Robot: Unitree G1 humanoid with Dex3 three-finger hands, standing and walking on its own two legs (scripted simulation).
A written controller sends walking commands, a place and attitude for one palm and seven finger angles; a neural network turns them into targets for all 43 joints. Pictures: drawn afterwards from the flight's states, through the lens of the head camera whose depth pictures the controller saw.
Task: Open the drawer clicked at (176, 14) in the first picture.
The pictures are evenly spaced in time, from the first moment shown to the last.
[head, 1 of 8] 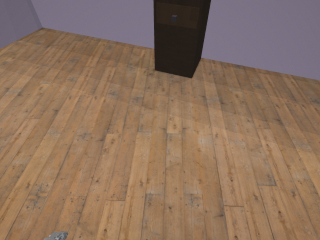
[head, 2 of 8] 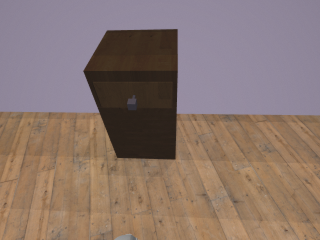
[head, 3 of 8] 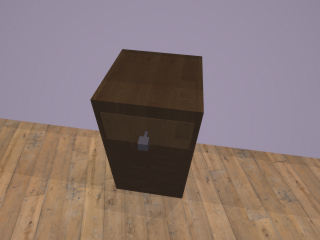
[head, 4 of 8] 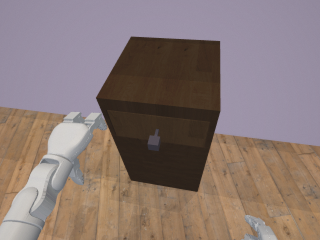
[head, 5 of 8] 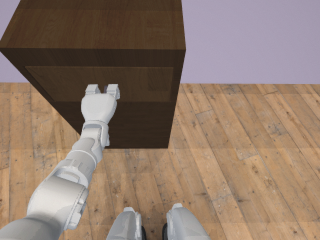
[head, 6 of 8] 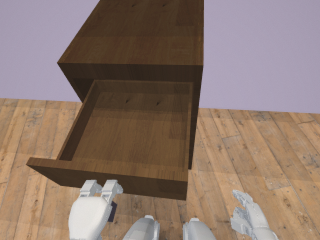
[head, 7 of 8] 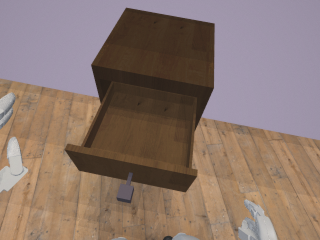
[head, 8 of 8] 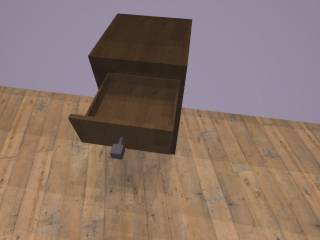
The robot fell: no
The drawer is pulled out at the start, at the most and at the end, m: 0.00 0.30 0.30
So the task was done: yes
